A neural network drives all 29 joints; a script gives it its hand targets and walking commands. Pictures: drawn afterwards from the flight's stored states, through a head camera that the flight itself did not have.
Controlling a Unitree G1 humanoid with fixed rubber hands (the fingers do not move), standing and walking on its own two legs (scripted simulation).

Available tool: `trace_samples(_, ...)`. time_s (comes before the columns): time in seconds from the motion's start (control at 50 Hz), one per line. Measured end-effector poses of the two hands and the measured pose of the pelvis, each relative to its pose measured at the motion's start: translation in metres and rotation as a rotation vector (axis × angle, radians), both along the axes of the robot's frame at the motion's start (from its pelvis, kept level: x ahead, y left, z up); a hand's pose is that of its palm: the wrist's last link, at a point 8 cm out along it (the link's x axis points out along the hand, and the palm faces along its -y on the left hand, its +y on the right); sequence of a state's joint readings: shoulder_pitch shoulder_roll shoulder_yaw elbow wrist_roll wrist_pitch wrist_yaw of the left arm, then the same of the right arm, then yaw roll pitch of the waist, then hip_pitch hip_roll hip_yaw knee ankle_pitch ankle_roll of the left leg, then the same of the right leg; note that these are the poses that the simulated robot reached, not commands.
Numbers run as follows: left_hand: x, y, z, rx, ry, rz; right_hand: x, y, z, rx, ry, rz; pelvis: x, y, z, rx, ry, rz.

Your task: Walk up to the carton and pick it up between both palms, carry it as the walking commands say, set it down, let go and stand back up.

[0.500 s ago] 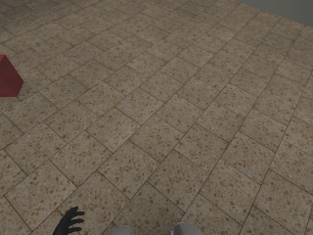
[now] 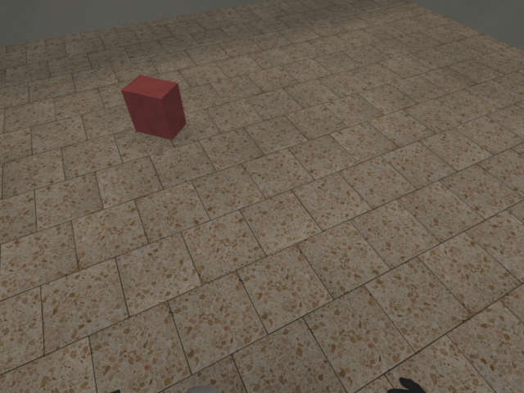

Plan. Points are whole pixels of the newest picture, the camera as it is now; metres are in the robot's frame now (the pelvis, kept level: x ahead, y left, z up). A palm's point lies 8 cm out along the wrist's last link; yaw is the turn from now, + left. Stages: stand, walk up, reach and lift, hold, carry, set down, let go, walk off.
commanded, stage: walk up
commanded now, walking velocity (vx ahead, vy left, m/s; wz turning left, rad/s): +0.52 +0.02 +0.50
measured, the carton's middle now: (156, 108) +1.72 +0.62 -0.62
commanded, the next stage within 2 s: none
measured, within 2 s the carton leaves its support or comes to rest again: neither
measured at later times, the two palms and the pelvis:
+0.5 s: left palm (113, 329) +0.26 +0.27 -0.12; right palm out of the picture +0.08 -0.22 -0.12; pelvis +0.15 +0.02 -0.01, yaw +6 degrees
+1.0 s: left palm (98, 284) +0.36 +0.34 -0.15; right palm (317, 237) +0.45 -0.12 -0.12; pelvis +0.36 +0.09 +0.00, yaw +16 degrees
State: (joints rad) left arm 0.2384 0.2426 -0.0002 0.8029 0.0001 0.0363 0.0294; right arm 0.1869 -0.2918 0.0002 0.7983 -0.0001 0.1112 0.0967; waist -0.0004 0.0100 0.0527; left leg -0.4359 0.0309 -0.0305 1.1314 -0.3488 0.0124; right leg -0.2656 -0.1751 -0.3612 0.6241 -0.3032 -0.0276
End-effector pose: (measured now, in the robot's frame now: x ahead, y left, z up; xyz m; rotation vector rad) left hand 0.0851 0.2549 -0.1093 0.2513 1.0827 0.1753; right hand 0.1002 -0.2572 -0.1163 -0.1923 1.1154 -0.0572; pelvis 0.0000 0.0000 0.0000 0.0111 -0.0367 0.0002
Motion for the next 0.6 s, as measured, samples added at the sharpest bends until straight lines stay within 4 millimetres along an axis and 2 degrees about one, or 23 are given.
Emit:
trace_samples(0.04,-0.012,0.007,-0.008,-0.026,0.02,0.037,0.008,0.01,0.004,-0.014,0.003,0.028,0.004,0.007,0.0,-0.017,0.019,0.033)
trace_samples(0.1,-0.019,0.018,-0.023,-0.078,0.035,0.076,0.018,0.027,0.007,-0.045,0.001,0.065,0.01,0.021,-0.005,-0.053,0.04,0.075)
trace_samples(0.14,-0.018,0.027,-0.035,-0.099,0.048,0.076,0.018,0.038,0.005,-0.066,-0.012,0.06,0.014,0.031,-0.01,-0.063,0.042,0.076)
trace_samples(0.18,-0.009,0.029,-0.036,-0.126,0.059,0.068,0.007,0.048,0.007,-0.072,0.009,0.031,0.023,0.037,-0.007,-0.061,0.051,0.073)
trace_samples(0.24,0.016,0.031,-0.027,-0.157,0.034,0.054,-0.017,0.059,0.011,-0.075,0.093,-0.009,0.04,0.042,0.002,-0.067,0.064,0.079)
trace_samples(0.32,0.057,0.033,-0.02,-0.168,-0.011,0.044,-0.044,0.061,0.015,-0.083,0.218,-0.049,0.068,0.044,0.007,-0.069,0.078,0.088)
trace_samples(0.38,0.095,0.031,-0.016,-0.162,-0.043,0.035,-0.052,0.056,0.015,-0.087,0.299,-0.071,0.092,0.041,0.006,-0.062,0.08,0.091)
trace_samples(0.42,0.124,0.028,-0.014,-0.153,-0.069,0.026,-0.05,0.052,0.013,-0.085,0.345,-0.081,0.109,0.036,0.004,-0.055,0.09,0.092)
trace_samples(0.48,0.165,0.022,-0.014,-0.133,-0.102,0.015,-0.033,0.044,0.004,-0.073,0.392,-0.083,0.138,0.027,-0.003,-0.038,0.108,0.095)
trace_samples(0.52,0.182,0.019,-0.016,-0.113,-0.121,0.026,-0.01,0.038,-0.008,-0.062,0.398,-0.063,0.157,0.021,-0.011,-0.028,0.103,0.111)
trace_samples(0.56,0.188,0.021,-0.013,-0.1,-0.124,0.066,0.028,0.038,-0.016,-0.053,0.366,-0.015,0.173,0.02,-0.011,-0.035,0.088,0.146)
trace_samples(0.6,0.186,0.028,-0.009,-0.081,-0.12,0.113,0.079,0.041,-0.022,-0.045,0.297,0.043,0.189,0.022,-0.009,-0.042,0.069,0.184)
